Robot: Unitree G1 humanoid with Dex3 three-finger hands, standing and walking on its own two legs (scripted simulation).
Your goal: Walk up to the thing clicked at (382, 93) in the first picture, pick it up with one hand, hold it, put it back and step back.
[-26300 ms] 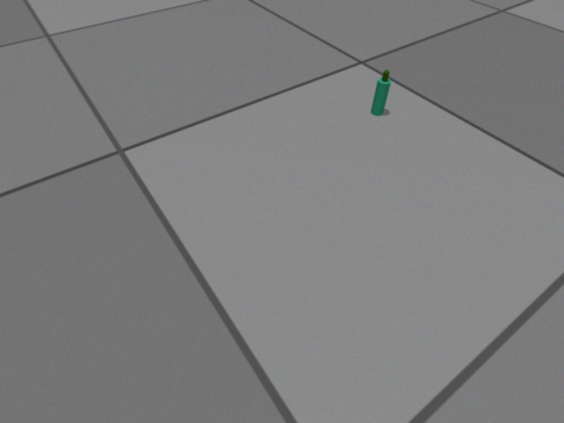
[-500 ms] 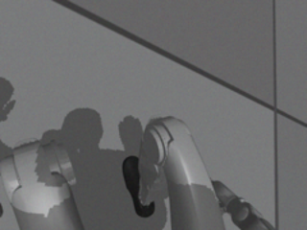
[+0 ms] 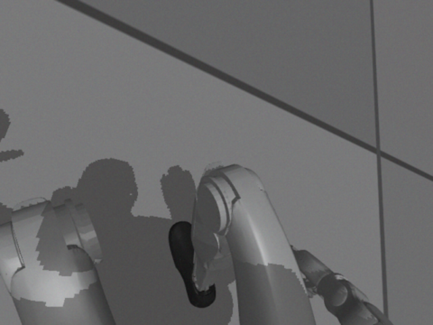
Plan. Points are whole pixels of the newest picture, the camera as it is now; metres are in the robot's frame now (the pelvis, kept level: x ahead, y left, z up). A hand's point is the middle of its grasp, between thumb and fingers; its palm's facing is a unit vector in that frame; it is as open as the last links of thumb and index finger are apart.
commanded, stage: open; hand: left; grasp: from the side
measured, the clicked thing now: out of the picture +0.45 +0.31 -0.15
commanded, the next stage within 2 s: withdraw in 0.08 s
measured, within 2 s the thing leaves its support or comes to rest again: rests again in 0.16 s
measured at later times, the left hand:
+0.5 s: hand out of the picture +0.44 +0.37 -0.09, palm faces +0.44 -0.90 -0.02, open 17.6 cm
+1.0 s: hand out of the picture +0.36 +0.43 +0.03, palm faces +0.43 -0.81 -0.41, open 17.3 cm
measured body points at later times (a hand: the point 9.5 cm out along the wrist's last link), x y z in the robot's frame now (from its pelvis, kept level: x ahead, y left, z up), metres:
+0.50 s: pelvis +0.01 +0.00 +0.01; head +0.23 +0.16 +0.36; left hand +0.41 +0.41 -0.09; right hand +0.16 -0.26 -0.05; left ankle +0.08 +0.13 -0.26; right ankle +0.13 -0.12 -0.26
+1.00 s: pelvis +0.01 -0.01 +0.08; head +0.20 +0.10 +0.47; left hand +0.33 +0.47 +0.05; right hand +0.18 -0.25 -0.03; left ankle +0.08 +0.13 -0.26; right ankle +0.13 -0.12 -0.26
